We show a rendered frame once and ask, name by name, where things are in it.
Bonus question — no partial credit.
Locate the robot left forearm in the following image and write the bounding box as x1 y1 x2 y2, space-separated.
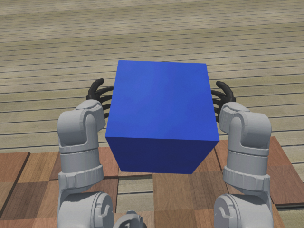
57 99 106 219

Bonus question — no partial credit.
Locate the robot left hand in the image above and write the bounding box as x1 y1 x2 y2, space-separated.
86 78 114 118

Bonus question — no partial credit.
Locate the left robot upper arm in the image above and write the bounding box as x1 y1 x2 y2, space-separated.
57 191 114 228

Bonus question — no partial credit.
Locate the robot right hand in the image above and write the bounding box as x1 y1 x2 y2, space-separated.
211 81 236 122

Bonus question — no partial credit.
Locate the left robot shin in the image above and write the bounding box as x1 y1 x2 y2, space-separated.
126 210 138 215

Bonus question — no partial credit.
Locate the robot right forearm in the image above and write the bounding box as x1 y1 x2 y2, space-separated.
218 102 274 221

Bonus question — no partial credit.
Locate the robot left thigh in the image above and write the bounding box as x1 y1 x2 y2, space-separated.
113 214 143 228

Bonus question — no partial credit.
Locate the carton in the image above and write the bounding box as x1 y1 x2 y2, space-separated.
105 60 219 174

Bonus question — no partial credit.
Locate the right robot upper arm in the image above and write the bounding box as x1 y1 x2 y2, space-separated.
214 193 274 228

